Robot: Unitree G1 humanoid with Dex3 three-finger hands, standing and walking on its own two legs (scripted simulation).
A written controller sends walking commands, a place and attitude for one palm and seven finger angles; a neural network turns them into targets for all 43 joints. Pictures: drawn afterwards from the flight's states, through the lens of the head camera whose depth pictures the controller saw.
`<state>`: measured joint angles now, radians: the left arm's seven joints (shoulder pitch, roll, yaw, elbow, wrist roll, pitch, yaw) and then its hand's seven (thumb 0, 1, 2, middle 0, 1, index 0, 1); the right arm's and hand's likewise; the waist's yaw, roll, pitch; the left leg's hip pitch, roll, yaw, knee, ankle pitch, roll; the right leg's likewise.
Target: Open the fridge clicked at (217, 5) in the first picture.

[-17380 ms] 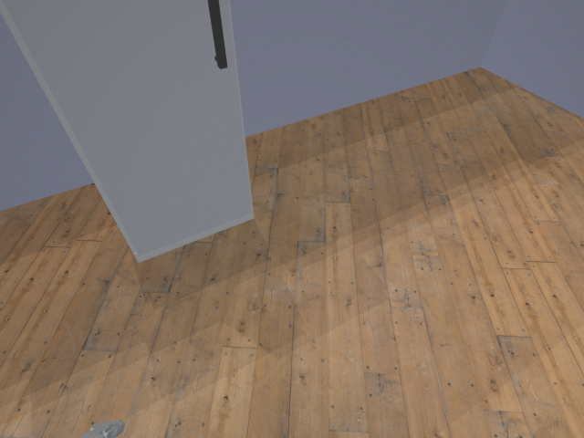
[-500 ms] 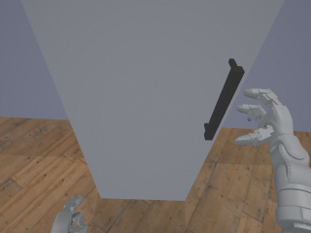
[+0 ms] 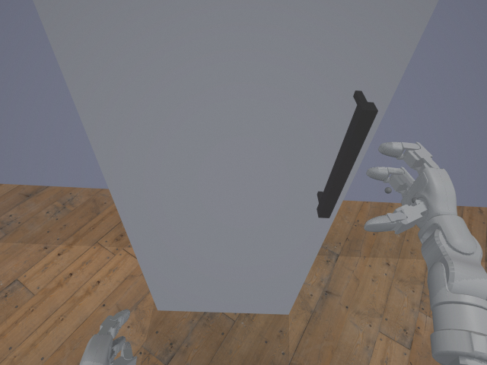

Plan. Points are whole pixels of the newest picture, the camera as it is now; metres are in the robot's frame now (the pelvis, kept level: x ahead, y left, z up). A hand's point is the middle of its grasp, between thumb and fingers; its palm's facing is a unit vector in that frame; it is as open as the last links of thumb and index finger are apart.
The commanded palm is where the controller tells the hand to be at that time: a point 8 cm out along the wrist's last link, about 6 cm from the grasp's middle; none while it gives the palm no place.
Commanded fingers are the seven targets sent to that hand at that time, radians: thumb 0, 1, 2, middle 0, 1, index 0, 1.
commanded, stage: feel for the door with the fingertips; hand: right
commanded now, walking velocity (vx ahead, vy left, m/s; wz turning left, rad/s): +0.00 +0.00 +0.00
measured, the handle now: (339, 161) +0.43 -0.13 +0.14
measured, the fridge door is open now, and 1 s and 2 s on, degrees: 0 0 0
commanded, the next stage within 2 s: slide the fingers in behind the handle in 0.86 s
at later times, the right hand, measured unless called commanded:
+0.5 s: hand (359, 185) +0.37 -0.15 +0.15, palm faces -0.02 +1.00 -0.01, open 13.9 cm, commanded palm +0.34 -0.20 +0.15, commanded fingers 0.00 0.50 -0.30 0.30 1.20 0.30 1.20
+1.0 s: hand (360, 177) +0.39 -0.16 +0.15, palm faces -0.01 +1.00 -0.01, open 13.6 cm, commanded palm +0.36 -0.21 +0.15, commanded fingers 0.00 0.50 -0.30 0.30 1.20 0.30 1.20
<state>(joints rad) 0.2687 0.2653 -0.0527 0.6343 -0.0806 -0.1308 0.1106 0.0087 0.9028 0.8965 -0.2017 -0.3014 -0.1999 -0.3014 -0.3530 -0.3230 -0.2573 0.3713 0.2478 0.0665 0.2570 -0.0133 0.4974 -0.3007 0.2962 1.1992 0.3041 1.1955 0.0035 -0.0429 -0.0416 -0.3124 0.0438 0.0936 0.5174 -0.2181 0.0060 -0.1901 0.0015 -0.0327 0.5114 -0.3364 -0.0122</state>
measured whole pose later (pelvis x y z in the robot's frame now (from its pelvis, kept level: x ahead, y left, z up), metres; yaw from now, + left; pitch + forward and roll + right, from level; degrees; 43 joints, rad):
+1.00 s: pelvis +0.00 +0.01 +0.00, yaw +0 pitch +1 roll +0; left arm 0.26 0.26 -0.05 0.65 -0.08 -0.07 0.10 0.01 0.90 0.90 -0.20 -0.30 -0.20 -0.30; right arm -0.47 -0.28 -0.20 0.47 0.21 0.06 0.17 -0.01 0.50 -0.30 0.35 1.24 0.35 1.23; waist 0.01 -0.04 -0.03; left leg -0.32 0.03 0.09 0.51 -0.21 0.02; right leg -0.19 -0.01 -0.03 0.51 -0.33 0.00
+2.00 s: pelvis +0.01 +0.00 +0.00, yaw +1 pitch +1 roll +0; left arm 0.25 0.24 -0.05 0.63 -0.07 -0.05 0.07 0.01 0.90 0.90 -0.20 -0.30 -0.20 -0.30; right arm -0.39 -0.17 -0.09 0.30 0.18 0.12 0.06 -0.01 0.50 -0.30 0.30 1.20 0.30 1.20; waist 0.00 -0.04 -0.04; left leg -0.29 0.04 0.08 0.50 -0.22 0.01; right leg -0.16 0.00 -0.04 0.49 -0.34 -0.01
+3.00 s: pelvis +0.00 +0.00 +0.00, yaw +1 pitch +0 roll +0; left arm 0.24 0.23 -0.05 0.63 -0.06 -0.03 0.07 0.01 0.90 0.90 -0.20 -0.30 -0.20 -0.30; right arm -0.40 -0.16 -0.08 0.29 0.17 0.13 0.02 -0.01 0.45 -0.32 0.30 1.21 0.28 1.20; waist -0.01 -0.03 -0.03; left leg -0.27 0.03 0.08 0.47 -0.19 0.01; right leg -0.15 -0.01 -0.05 0.46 -0.31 -0.01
